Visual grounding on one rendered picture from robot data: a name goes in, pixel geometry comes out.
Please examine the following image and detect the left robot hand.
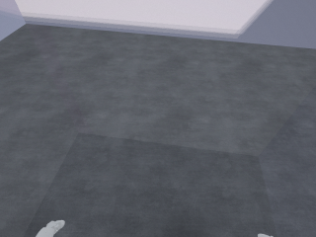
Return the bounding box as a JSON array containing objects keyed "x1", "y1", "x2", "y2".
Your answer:
[{"x1": 36, "y1": 220, "x2": 65, "y2": 237}]

